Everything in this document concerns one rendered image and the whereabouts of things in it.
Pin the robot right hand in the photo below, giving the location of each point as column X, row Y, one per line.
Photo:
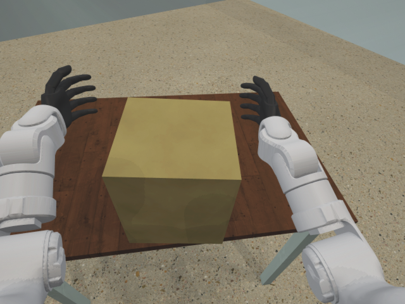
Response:
column 268, row 107

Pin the right robot forearm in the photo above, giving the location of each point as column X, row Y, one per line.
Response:
column 312, row 200

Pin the table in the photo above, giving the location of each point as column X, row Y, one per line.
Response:
column 89, row 224

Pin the robot left hand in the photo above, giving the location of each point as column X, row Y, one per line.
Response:
column 57, row 95

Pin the carton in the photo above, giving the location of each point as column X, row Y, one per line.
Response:
column 173, row 170

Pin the left robot upper arm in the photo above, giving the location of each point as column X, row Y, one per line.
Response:
column 31, row 265

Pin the right robot upper arm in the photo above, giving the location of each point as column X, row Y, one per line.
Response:
column 342, row 270

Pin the left robot forearm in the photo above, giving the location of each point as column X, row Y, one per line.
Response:
column 27, row 164

